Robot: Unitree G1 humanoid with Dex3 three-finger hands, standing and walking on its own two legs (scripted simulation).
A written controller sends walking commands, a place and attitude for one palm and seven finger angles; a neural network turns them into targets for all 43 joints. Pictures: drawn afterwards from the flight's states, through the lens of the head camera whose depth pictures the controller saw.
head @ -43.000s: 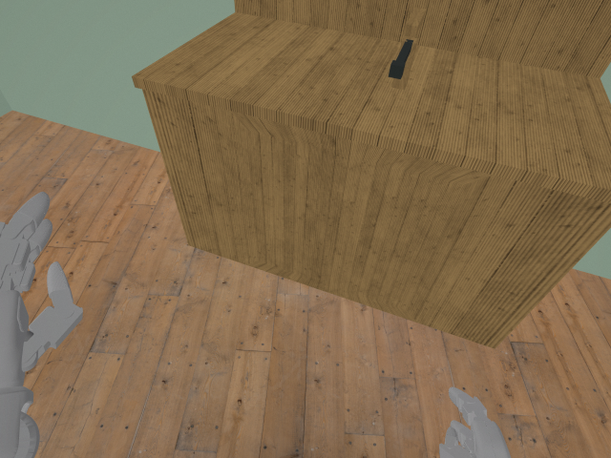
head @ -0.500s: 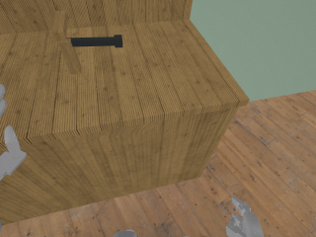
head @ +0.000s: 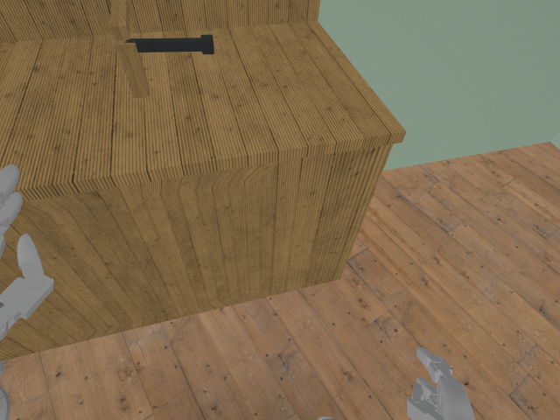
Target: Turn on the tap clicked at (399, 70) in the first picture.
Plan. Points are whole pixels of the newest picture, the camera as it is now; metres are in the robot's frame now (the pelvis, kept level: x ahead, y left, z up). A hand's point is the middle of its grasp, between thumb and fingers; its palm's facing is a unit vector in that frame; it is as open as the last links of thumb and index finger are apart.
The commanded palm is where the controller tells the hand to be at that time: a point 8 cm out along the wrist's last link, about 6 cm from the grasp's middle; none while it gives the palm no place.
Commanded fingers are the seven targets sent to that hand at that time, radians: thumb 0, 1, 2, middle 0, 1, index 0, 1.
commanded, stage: stop stepping back and stand still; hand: left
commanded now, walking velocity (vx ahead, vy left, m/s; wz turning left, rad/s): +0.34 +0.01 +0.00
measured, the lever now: (207, 44) +0.78 +0.21 +0.14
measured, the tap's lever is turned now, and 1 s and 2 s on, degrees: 82 82 82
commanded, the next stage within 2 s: stand and check the lever's angle in 0.96 s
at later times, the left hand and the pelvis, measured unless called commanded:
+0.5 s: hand out of the picture +0.10 +0.20 +0.16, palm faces +0.40 -0.85 -0.36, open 7.4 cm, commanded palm +0.05 +0.25 +0.18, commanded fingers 0.00 0.90 0.90 -0.20 -0.30 -0.20 -0.30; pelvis -0.10 -0.03 +0.00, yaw +2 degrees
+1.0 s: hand out of the picture +0.08 +0.20 +0.17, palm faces +0.44 -0.81 -0.38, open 7.4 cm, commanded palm +0.03 +0.25 +0.18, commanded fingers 0.00 0.90 0.90 -0.20 -0.30 -0.20 -0.30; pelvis -0.12 -0.04 +0.00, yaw +3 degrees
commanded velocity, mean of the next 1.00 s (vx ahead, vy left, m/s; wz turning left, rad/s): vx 0.13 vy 0.03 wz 0.00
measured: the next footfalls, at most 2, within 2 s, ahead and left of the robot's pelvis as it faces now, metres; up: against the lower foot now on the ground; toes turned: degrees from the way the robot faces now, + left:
right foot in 0.04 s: +0.07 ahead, -0.11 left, +0.00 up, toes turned +0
left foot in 0.22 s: -0.04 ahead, +0.11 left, +0.00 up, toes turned +4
